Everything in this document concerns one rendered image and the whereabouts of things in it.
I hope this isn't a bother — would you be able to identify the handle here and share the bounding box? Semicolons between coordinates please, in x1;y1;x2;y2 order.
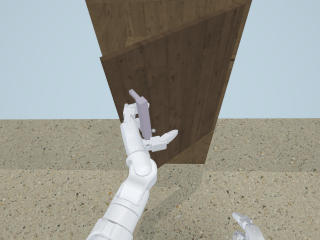
129;89;152;141

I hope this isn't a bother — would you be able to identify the robot left forearm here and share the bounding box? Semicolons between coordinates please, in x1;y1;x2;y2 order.
86;150;157;240

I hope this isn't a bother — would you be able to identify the robot left hand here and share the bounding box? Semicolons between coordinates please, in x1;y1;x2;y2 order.
120;103;178;156

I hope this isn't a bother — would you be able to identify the cupboard door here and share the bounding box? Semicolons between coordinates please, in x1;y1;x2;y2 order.
100;1;246;169

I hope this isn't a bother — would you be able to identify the robot right hand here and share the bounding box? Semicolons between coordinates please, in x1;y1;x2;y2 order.
230;212;265;240

